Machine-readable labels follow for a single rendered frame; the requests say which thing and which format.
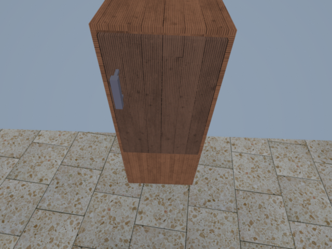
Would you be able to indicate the cupboard door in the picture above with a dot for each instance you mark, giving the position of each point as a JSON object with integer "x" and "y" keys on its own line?
{"x": 168, "y": 84}

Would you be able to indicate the handle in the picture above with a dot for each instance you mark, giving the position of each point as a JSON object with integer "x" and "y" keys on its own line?
{"x": 116, "y": 90}

